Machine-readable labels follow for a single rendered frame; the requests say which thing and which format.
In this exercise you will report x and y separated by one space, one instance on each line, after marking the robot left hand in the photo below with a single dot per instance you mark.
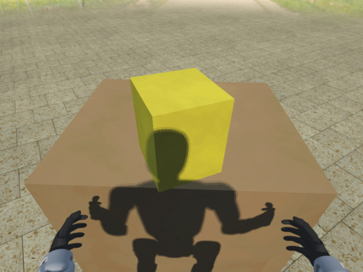
63 236

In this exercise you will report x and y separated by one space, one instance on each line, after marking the carton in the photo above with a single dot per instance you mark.
183 121

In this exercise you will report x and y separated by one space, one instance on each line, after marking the robot right forearm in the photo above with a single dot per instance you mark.
328 264

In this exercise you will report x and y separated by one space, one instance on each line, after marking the pedestal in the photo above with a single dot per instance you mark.
226 222

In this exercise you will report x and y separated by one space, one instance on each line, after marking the robot right hand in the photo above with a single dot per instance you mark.
313 247

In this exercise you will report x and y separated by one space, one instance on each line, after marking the robot left forearm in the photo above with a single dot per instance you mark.
59 260

